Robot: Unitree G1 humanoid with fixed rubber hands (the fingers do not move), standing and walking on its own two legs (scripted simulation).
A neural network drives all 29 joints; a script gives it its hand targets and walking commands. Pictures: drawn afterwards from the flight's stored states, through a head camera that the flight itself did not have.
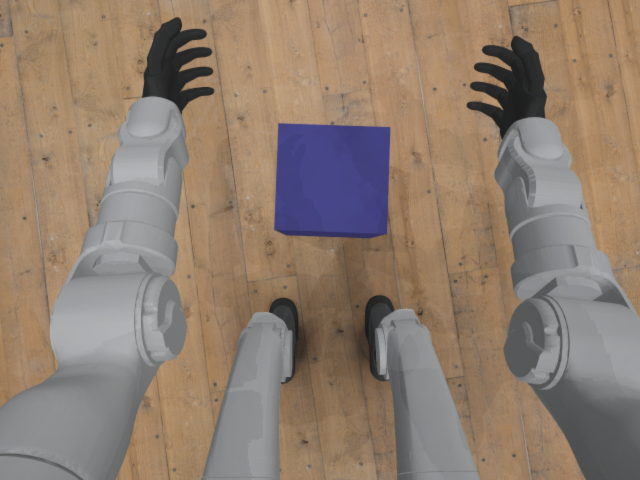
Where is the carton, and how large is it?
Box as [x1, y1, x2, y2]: [274, 123, 389, 237]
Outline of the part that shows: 278,123 274,229 284,234 292,235 372,237 386,233 389,127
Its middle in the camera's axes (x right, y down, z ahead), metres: +0.03 -0.12 +0.85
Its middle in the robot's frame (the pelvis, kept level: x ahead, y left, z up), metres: +0.48 -0.01 -0.52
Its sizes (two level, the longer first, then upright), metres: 0.210 0.200 0.250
